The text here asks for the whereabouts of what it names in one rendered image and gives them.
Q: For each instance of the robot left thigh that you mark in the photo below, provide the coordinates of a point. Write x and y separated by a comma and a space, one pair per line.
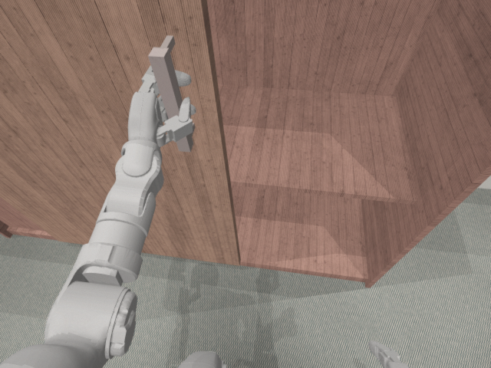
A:
203, 359

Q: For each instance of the wardrobe door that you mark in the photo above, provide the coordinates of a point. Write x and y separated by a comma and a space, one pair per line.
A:
68, 72
12, 217

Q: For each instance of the left robot hand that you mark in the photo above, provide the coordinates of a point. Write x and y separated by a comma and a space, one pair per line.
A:
147, 113

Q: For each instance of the robot left forearm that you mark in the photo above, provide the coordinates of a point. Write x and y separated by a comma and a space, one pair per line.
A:
112, 255

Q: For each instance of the right robot hand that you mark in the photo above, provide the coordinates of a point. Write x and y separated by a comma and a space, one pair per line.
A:
387, 356

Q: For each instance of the handle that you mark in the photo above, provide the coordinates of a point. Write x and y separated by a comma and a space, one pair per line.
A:
163, 69

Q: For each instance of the robot left upper arm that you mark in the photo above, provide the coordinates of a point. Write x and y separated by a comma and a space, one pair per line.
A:
91, 324

